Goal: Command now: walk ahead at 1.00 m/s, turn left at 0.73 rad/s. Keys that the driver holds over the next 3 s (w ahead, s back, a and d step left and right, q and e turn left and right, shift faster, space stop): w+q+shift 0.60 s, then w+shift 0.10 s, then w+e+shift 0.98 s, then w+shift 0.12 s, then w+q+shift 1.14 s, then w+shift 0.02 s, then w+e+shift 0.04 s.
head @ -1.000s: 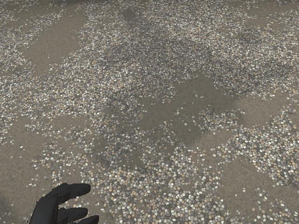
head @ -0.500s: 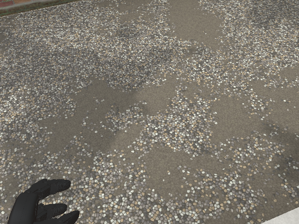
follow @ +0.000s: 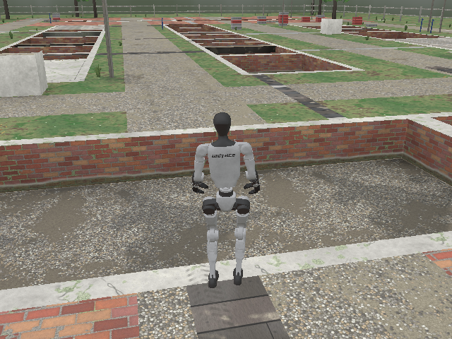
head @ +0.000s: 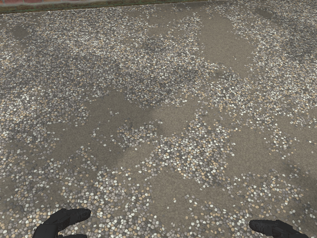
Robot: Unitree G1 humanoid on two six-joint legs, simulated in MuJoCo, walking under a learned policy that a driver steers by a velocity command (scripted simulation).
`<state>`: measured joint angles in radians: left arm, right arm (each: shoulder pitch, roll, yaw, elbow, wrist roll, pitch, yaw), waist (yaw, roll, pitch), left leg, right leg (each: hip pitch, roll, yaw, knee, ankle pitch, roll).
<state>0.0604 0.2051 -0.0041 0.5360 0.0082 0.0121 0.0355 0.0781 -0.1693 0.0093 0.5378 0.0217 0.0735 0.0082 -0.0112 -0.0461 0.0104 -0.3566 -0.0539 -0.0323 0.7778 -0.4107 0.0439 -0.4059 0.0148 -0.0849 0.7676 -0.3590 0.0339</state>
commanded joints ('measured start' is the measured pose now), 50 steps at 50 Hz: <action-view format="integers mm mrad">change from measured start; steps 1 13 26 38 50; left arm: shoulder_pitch -101 -96 16 -146 -43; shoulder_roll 35 76 129 29 19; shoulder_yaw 9 49 71 40 43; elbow -116 -66 3 -142 -67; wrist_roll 4 6 36 -6 -30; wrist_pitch -34 0 -37 1 79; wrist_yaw -3 11 16 1 -22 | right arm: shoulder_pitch -191 -41 -290 -90 17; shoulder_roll -127 -98 -131 -138 -97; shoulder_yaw -44 -48 -63 -39 -9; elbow -131 -49 -157 -124 -108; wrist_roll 9 20 -4 -32 -39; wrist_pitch -7 -20 -31 -20 -119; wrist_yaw -7 37 45 -65 -48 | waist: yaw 22 -56 59 -46 -2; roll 145 95 -53 151 106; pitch -89 -103 -76 -256 -98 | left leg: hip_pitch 53 61 -387 135 2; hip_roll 132 15 113 322 285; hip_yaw -295 -109 5 -555 -199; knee -245 -120 264 -349 -397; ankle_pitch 345 421 75 -86 7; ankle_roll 102 75 -26 183 -71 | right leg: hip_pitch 40 143 245 -456 -298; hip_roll -9 -85 -494 -48 41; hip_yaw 42 -104 131 166 238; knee -103 -125 -391 759 471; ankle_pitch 145 136 -117 -47 143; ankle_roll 43 17 -114 103 51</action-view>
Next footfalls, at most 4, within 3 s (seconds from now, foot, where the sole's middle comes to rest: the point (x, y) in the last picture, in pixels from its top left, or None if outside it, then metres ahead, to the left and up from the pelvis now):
1.20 right None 0.01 -0.03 -0.75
1.72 right None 0.08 -0.06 -0.75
2.00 left None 0.03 0.13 -0.75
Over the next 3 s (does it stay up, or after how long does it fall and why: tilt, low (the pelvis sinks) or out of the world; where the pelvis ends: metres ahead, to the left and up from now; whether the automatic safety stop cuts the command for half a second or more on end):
stays up -0.06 0.04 -0.03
